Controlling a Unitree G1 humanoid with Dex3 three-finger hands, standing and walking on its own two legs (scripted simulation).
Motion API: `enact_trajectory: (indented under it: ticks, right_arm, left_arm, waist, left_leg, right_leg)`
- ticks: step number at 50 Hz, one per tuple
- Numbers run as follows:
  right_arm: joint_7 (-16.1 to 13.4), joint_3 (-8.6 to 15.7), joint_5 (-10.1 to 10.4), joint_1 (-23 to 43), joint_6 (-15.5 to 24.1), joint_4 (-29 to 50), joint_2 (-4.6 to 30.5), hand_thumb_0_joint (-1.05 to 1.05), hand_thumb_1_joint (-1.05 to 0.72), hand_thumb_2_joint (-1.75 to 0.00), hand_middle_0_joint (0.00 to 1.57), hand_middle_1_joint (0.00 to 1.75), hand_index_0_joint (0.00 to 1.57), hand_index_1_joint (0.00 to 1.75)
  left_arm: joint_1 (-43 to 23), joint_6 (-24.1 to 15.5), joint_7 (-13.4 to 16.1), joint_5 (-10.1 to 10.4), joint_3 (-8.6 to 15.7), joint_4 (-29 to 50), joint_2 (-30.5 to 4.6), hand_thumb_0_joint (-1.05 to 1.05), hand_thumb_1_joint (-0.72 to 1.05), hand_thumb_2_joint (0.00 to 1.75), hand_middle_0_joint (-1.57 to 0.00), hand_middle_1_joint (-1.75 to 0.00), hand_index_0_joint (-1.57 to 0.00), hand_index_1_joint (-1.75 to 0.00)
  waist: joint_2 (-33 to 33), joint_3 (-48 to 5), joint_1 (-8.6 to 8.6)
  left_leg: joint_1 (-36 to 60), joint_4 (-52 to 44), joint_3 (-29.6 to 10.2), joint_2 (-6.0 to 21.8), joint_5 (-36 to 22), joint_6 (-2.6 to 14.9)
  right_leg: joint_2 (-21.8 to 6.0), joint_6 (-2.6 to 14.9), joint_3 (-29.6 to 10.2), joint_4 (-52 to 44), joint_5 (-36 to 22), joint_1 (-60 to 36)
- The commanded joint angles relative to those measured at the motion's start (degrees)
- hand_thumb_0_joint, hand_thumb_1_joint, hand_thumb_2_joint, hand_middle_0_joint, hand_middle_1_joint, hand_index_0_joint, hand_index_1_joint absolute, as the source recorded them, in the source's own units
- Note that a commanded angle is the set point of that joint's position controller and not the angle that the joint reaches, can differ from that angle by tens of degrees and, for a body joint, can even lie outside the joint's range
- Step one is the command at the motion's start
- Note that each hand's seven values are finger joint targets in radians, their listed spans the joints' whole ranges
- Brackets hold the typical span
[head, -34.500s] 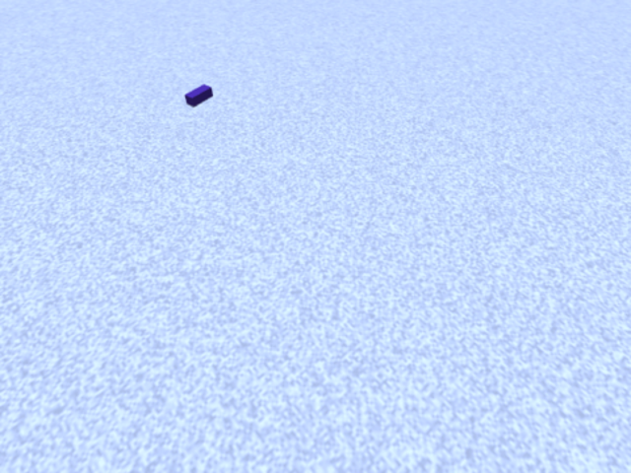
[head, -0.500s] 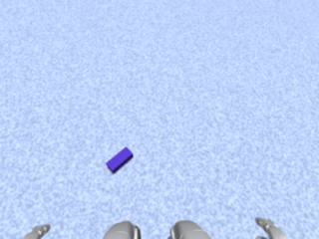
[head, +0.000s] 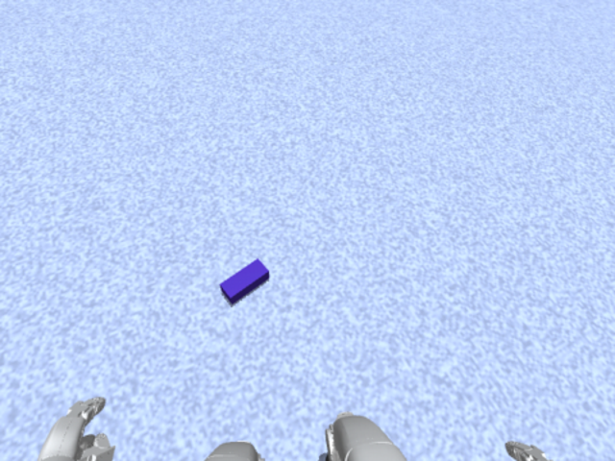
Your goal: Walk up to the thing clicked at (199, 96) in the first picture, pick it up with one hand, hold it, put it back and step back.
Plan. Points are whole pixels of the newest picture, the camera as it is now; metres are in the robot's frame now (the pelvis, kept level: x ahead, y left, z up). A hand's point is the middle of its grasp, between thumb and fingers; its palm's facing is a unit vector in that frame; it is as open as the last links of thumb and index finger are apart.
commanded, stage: step back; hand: left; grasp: from above
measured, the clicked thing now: (245, 281) +0.68 +0.18 -0.73
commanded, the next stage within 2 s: none
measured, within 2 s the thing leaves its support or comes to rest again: neither
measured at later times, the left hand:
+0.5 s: hand out of the picture -0.06 +0.22 -0.12, palm faces -0.03 -0.90 -0.44, open 7.4 cm
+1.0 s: hand out of the picture -0.26 +0.21 -0.15, palm faces -0.04 -0.90 -0.43, open 7.4 cm
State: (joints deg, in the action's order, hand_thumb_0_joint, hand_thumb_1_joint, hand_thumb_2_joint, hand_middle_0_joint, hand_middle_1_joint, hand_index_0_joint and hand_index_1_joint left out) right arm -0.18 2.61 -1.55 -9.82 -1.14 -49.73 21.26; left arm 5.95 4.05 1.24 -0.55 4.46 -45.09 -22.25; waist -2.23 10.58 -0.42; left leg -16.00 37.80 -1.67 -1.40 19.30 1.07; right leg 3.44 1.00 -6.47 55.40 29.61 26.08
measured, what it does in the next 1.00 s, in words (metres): walks backwards: right foot, then left foot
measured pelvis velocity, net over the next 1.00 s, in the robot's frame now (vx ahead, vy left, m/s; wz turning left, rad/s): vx -0.33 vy -0.07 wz -0.05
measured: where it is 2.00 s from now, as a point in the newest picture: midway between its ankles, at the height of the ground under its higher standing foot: outside the picture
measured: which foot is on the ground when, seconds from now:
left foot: down 0.00-0.30, up 0.32-0.62, down 0.64-1.00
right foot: up 0.00-0.26, down 0.28-0.66, up 0.68-0.96, down 0.98-1.00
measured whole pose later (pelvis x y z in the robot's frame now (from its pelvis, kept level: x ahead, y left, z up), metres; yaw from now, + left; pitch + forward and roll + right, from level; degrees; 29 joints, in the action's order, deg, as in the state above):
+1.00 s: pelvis -0.33 -0.07 -0.01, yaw -3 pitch -2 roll -2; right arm -0.3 2.8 -1.1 -3.8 -3.5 -47.0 23.9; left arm 11.2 2.0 0.6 -1.3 4.1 -51.8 -21.2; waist 4.1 9.5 1.0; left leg -26.3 39.2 -1.7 5.0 11.2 -0.4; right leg 2.9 0.6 -0.2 37.2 23.7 11.7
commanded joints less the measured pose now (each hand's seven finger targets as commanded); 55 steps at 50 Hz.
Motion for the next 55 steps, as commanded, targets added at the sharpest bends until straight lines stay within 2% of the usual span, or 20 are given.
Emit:
enact_trajectory:
  ticks: [1, 8, 12, 14, 15, 16, 19, 26, 30, 32, 33, 34, 37, 43, 47, 49, 50, 51, 53, 55]
  right_arm:
    - [-1.9, 4.0, -0.2, 4.0, 1.8, 6.2, 15.2, 0.0, -0.9, -0.9, 0.2, 0.3, 0.2, 0.3]
    - [-1.9, 4.4, -0.3, 0.0, 1.3, 7.2, 15.4, 0.0, -0.9, -0.9, 0.2, 0.3, 0.2, 0.3]
    - [-1.5, 4.4, 0.4, 4.4, -0.1, 8.4, 17.0, 0.0, -0.9, -0.9, 0.2, 0.3, 0.2, 0.3]
    - [-1.3, 2.8, 1.3, 2.6, -0.5, 9.2, 11.5, 0.0, -0.9, -0.9, 0.2, 0.3, 0.2, 0.3]
    - [-2.2, 3.2, 1.8, 5.6, -0.6, 10.0, 11.0, 0.0, -0.9, -0.9, 0.2, 0.3, 0.2, 0.3]
    - [-2.6, 4.1, 1.6, 5.5, -0.8, 9.1, 13.1, 0.0, -0.9, -0.9, 0.2, 0.3, 0.2, 0.3]
    - [-2.2, 3.2, 2.0, -0.6, -0.4, 5.3, 12.1, 0.0, -0.9, -0.9, 0.2, 0.3, 0.2, 0.3]
    - [-1.8, 2.7, 0.7, 1.0, 0.1, 6.5, 10.9, 0.0, -0.9, -0.9, 0.2, 0.3, 0.2, 0.3]
    - [-1.2, 3.6, 0.3, -6.7, 0.3, 3.1, 10.8, 0.0, -0.9, -0.9, 0.2, 0.3, 0.2, 0.3]
    - [-1.2, 5.1, -0.9, -5.6, 0.5, 3.5, 15.8, 0.0, -0.9, -0.9, 0.2, 0.3, 0.2, 0.3]
    - [-0.5, 5.9, -0.5, -1.7, 0.1, 5.1, 22.3, 0.0, -0.9, -0.9, 0.2, 0.3, 0.2, 0.3]
    - [-0.6, 6.1, -0.9, -0.8, 0.5, 5.4, 22.3, 0.0, -0.9, -0.9, 0.2, 0.3, 0.2, 0.3]
    - [-1.5, 3.7, -1.0, 6.1, 0.6, 5.9, 15.8, 0.0, -0.9, -0.9, 0.2, 0.3, 0.2, 0.3]
    - [-1.2, 4.0, -1.0, 2.3, -0.2, 5.9, 14.7, 0.0, -0.9, -0.9, 0.2, 0.3, 0.2, 0.3]
    - [-0.8, 3.9, 0.5, 4.0, -1.9, 5.7, 16.4, 0.0, -0.9, -0.9, 0.2, 0.3, 0.2, 0.3]
    - [-0.3, 2.3, 1.1, 4.2, -1.8, 6.8, 11.0, 0.0, -0.9, -0.9, 0.2, 0.3, 0.2, 0.3]
    - [-1.5, 2.7, 1.2, 7.4, -1.9, 8.2, 9.9, 0.0, -0.9, -0.9, 0.2, 0.3, 0.2, 0.3]
    - [-1.9, 3.9, 1.1, 7.7, -2.3, 7.9, 12.2, 0.0, -0.9, -0.9, 0.2, 0.3, 0.2, 0.3]
    - [-1.7, 3.4, 1.4, 2.7, -2.0, 4.3, 12.4, 0.0, -0.9, -0.9, 0.2, 0.3, 0.2, 0.3]
    - [-1.4, 3.0, 1.0, 1.3, -1.3, 3.7, 11.5, 0.0, -0.9, -0.9, 0.2, 0.3, 0.2, 0.3]
  left_arm:
    - [3.8, -1.5, 0.6, 0.4, 3.7, 3.3, -10.7, 0.0, 0.9, 0.9, -0.2, -0.3, -0.2, -0.3]
    - [4.4, -2.2, -0.4, -0.3, 3.6, 3.5, -9.5, 0.0, 0.9, 0.9, -0.2, -0.3, -0.2, -0.3]
    - [13.1, -3.0, -0.8, -0.6, 3.7, -1.4, -8.8, 0.0, 0.9, 0.9, -0.2, -0.3, -0.2, -0.3]
    - [12.4, -3.8, -0.7, -2.3, 5.3, -0.6, -15.2, 0.0, 0.9, 0.9, -0.2, -0.3, -0.2, -0.3]
    - [8.5, -3.4, -0.7, -1.8, 6.6, 1.5, -21.8, 0.0, 0.9, 0.9, -0.2, -0.3, -0.2, -0.3]
    - [5.2, -3.7, -0.4, -1.7, 6.3, 3.2, -21.5, 0.0, 0.9, 0.9, -0.2, -0.3, -0.2, -0.3]
    - [-2.1, -3.8, 0.3, -1.8, 4.4, 3.9, -14.2, 0.0, 0.9, 0.9, -0.2, -0.3, -0.2, -0.3]
    - [5.9, -3.3, 1.6, -1.8, 4.1, 4.3, -13.2, 0.0, 0.9, 0.9, -0.2, -0.3, -0.2, -0.3]
    - [1.0, -2.2, 1.1, -0.6, 3.1, 5.4, -13.7, 0.0, 0.9, 0.9, -0.2, -0.3, -0.2, -0.3]
    - [3.4, -1.7, 0.6, -0.4, 2.0, 5.7, -10.4, 0.0, 0.9, 0.9, -0.2, -0.3, -0.2, -0.3]
    - [-0.4, -1.9, 1.1, 0.2, 2.5, 6.4, -10.9, 0.0, 0.9, 0.9, -0.2, -0.3, -0.2, -0.3]
    - [-3.1, -1.7, 1.5, -0.7, 3.6, 5.5, -12.2, 0.0, 0.9, 0.9, -0.2, -0.3, -0.2, -0.3]
    - [3.7, -1.2, 1.0, 0.6, 3.4, 1.4, -11.1, 0.0, 0.9, 0.9, -0.2, -0.3, -0.2, -0.3]
    - [4.4, -2.5, 0.0, -0.4, 2.6, 0.5, -9.9, 0.0, 0.9, 0.9, -0.2, -0.3, -0.2, -0.3]
    - [11.3, -3.7, 0.0, -0.8, 2.3, -3.9, -9.2, 0.0, 0.9, 0.9, -0.2, -0.3, -0.2, -0.3]
    - [11.3, -4.3, 0.4, -2.2, 3.9, -4.0, -15.1, 0.0, 0.9, 0.9, -0.2, -0.3, -0.2, -0.3]
    - [8.3, -3.7, 0.3, -2.2, 5.6, -2.1, -22.5, 0.0, 0.9, 0.9, -0.2, -0.3, -0.2, -0.3]
    - [5.7, -4.2, 0.7, -1.9, 5.6, -0.5, -22.7, 0.0, 0.9, 0.9, -0.2, -0.3, -0.2, -0.3]
    - [-1.0, -4.8, 1.0, -1.6, 3.2, 0.3, -15.5, 0.0, 0.9, 0.9, -0.2, -0.3, -0.2, -0.3]
    - [1.6, -5.1, 1.2, -2.1, 3.5, -0.2, -13.9, 0.0, 0.9, 0.9, -0.2, -0.3, -0.2, -0.3]
  waist:
    - [9.4, -9.8, 1.82]
    - [11.5, -12.4, -1.4]
    - [13.6, -16.6, 2.77]
    - [-2.5, -13.2, 1.85]
    - [-15.0, -11.4, 4.78]
    - [-12.0, -7.4, 3.68]
    - [-6.6, -6.5, -1.24]
    - [-8.3, -12.3, 4.3]
    - [-7.4, -15.7, 0.09]
    - [4.8, -14.9, 0.76]
    - [16.4, -13.2, -0.83]
    - [14.1, -10.7, -2.56]
    - [7.0, -8.6, 3.13]
    - [13.0, -11.0, -0.48]
    - [14.1, -17.2, 2.17]
    - [0.2, -14.0, 1.93]
    - [-14.5, -10.7, 5.66]
    - [-11.3, -6.4, 4.83]
    - [-0.3, -7.2, -1.03]
    - [-3.8, -9.6, 0.43]
  left_leg:
    - [1.8, -13.1, -13.4, 17.1, -31.9, 12.26]
    - [9.9, -9.7, -11.6, 16.9, -29.7, 14.05]
    - [1.7, -3.8, -7.7, 13.1, -21.7, 8.76]
    - [-16.6, 7.9, -4.9, 2.2, -0.9, 1.47]
    - [-15.8, 21.8, -4.5, -4.7, 16.0, -0.89]
    - [-13.2, 30.7, -9.9, -2.3, 16.7, -1.44]
    - [-12.5, 33.9, -8.4, -5.5, 8.0, -1.21]
    - [-13.1, 13.9, -3.5, -1.6, 11.8, -2.36]
    - [1.2, -9.5, 2.6, -0.7, -1.6, -0.03]
    - [9.6, -15.3, -14.9, 11.2, -11.1, 5.36]
    - [0.2, -18.6, -26.9, 22.5, -17.0, 14.44]
    - [-7.6, -20.6, -31.9, 25.8, -15.9, 18.56]
    - [-6.5, -16.0, -14.0, 16.7, -20.4, 12.51]
    - [7.2, -12.9, -12.8, 16.4, -18.9, 13.81]
    - [6.2, -5.3, -8.1, 13.2, -24.0, 8.89]
    - [-11.7, 4.4, -5.2, 3.8, -6.2, 2.44]
    - [-15.0, 17.8, -4.5, -4.1, 15.2, -0.87]
    - [-13.9, 28.1, -11.7, -1.2, 16.6, -1.8]
    - [-13.1, 32.2, -11.6, -4.6, 9.2, -1.12]
    - [-12.7, 32.0, -8.0, -4.5, 6.1, -1.89]
  right_leg:
    - [2.2, 0.23, -4.8, 18.7, 0.3, 2.1]
    - [-0.9, -2.63, 0.5, -0.9, 0.6, -0.4]
    - [-2.1, -0.07, 7.4, -28.9, -14.0, -16.8]
    - [-12.3, 4.01, -12.3, -33.0, -14.5, -22.1]
    - [-26.3, 14.97, -26.2, -37.5, -18.8, -8.7]
    - [-28.8, 17.2, -28.6, -39.0, -19.3, -0.6]
    - [-16.4, 9.93, -7.6, -30.8, -30.4, -4.1]
    - [-19.1, 11.88, -8.4, -25.8, -42.5, -22.9]
    - [-16.9, 8.37, -4.6, -20.0, -37.2, -17.4]
    - [-9.5, 2.5, -0.7, -11.1, -18.0, -1.4]
    - [0.0, 0.0, 6.2, 0.3, 5.0, -0.2]
    - [0.1, -0.1, -1.6, 11.9, 9.0, -2.4]
    - [2.3, 0.58, -4.4, 20.9, 0.2, -0.7]
    - [-1.4, -2.51, 2.3, -2.8, 1.6, -1.6]
    - [-1.4, -0.55, 9.1, -31.4, -12.5, -15.0]
    - [-11.6, 2.94, -8.6, -33.7, -15.4, -20.9]
    - [-26.7, 13.73, -24.7, -38.2, -18.9, -8.2]
    - [-30.9, 17.56, -29.0, -40.0, -18.6, 0.1]
    - [-19.2, 11.02, -8.6, -30.3, -33.2, -5.4]
    - [-16.0, 8.85, -4.5, -28.2, -32.1, -9.8]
